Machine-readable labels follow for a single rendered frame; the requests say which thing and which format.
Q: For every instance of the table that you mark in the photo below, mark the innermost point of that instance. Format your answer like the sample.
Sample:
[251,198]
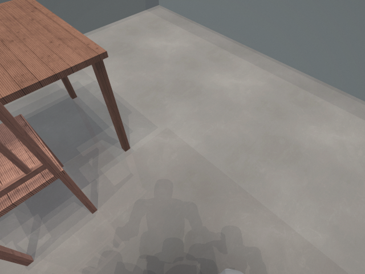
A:
[38,48]

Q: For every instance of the chair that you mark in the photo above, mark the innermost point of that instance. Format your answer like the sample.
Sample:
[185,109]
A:
[27,165]

